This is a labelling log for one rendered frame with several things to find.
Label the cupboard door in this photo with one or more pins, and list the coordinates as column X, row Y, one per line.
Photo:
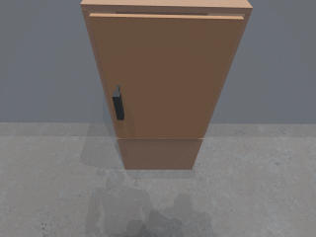
column 168, row 68

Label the handle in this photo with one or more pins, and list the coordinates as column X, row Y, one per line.
column 118, row 104

